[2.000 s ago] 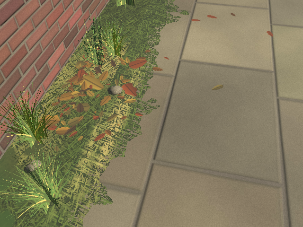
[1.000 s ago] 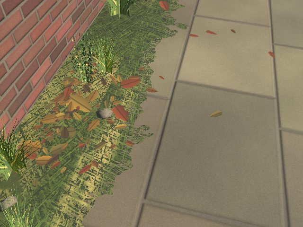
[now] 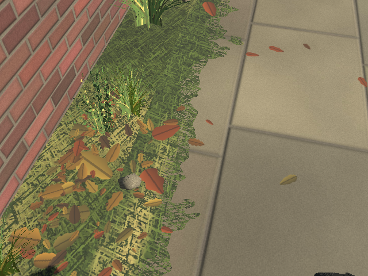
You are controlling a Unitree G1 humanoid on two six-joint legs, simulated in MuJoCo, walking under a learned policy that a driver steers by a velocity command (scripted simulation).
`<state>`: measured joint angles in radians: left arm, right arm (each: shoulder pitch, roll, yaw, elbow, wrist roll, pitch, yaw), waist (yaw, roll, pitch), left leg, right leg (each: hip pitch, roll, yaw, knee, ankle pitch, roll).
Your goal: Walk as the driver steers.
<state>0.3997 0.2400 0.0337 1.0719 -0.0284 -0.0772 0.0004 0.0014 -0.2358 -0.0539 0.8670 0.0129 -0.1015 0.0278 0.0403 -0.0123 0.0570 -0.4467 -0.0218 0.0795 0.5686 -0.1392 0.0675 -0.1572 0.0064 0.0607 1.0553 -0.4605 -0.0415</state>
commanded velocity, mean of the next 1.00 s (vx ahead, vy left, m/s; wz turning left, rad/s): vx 0.33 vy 0.00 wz -0.50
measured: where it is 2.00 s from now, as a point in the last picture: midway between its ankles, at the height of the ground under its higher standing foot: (241, 273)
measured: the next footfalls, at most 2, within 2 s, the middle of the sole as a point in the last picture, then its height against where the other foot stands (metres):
right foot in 0.50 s outside the picture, level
left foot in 0.94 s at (213, 232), level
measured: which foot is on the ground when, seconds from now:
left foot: down 0.00-0.50, up 0.52-0.92, down 0.94-1.00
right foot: up 0.00-0.48, down 0.50-0.94, up 0.96-1.00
